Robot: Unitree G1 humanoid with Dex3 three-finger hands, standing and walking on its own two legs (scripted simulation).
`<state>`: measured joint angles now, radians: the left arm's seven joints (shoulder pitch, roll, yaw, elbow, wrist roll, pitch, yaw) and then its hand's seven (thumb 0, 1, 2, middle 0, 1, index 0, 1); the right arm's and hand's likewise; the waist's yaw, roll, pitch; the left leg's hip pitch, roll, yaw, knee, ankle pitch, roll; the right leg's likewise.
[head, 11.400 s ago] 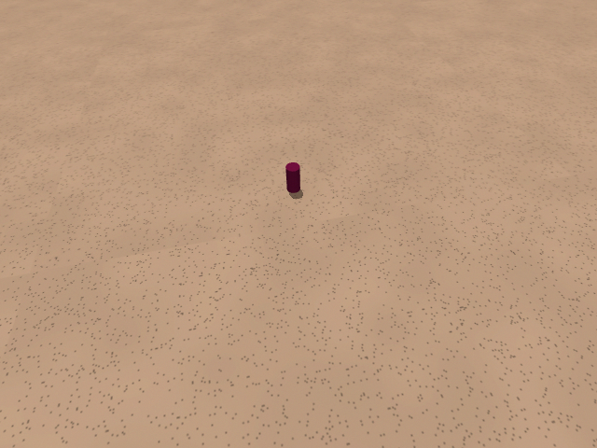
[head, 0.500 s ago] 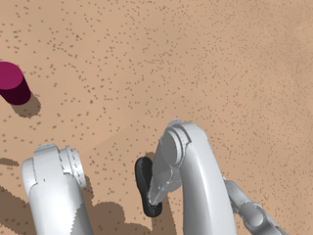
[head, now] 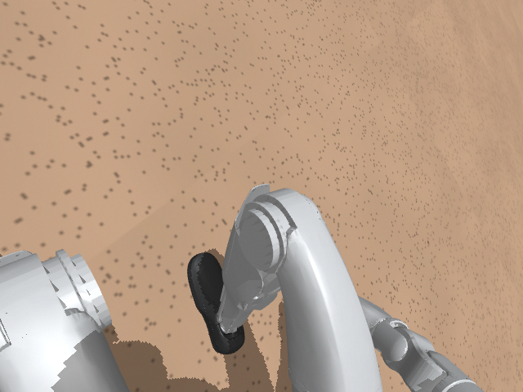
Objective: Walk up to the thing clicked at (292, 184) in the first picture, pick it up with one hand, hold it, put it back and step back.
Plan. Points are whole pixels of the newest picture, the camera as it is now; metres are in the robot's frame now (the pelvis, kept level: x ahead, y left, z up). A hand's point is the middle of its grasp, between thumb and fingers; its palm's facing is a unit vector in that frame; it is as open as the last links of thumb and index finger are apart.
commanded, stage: close in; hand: left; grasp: from the side
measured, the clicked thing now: out of the picture +0.49 +0.29 -0.22
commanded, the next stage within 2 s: rest palm in 0.24 s
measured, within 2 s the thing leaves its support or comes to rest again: leaves its support in 1.64 s
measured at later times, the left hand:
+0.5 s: hand out of the picture +0.45 +0.28 -0.19, palm faces +0.30 -0.95 -0.01, open 16.8 cm
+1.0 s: hand out of the picture +0.46 +0.29 -0.18, palm faces +0.32 -0.95 -0.04, open 9.6 cm
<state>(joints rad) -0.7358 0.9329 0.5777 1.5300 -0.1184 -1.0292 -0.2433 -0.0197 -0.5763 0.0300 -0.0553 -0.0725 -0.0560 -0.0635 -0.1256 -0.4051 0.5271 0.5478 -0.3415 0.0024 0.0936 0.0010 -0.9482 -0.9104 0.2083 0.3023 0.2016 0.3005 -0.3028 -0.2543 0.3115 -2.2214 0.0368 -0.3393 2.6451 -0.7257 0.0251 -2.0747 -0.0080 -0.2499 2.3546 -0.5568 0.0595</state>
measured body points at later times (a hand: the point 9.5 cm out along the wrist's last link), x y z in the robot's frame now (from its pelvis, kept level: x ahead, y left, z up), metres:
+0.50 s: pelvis +0.00 +0.00 +0.00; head +0.24 +0.20 +0.32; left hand +0.43 +0.33 -0.18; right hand +0.16 -0.24 -0.03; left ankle +0.08 +0.12 -0.26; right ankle +0.15 -0.12 -0.26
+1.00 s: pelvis +0.00 +0.00 +0.01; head +0.25 +0.20 +0.32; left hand +0.44 +0.34 -0.18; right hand +0.16 -0.24 -0.02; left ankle +0.08 +0.12 -0.26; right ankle +0.15 -0.12 -0.26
